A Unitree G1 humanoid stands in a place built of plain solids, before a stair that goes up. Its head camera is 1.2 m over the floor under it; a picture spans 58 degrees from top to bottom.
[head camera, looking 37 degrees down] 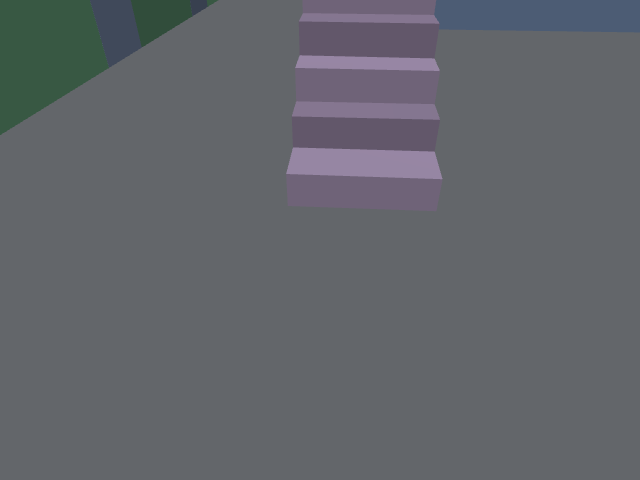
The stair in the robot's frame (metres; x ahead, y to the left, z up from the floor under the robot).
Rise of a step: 0.18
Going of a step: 0.24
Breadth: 0.76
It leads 4 degrees to the right of straight ahead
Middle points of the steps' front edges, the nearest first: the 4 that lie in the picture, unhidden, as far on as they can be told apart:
1.86 -0.21 0.18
2.14 -0.23 0.37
2.34 -0.25 0.55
2.56 -0.26 0.73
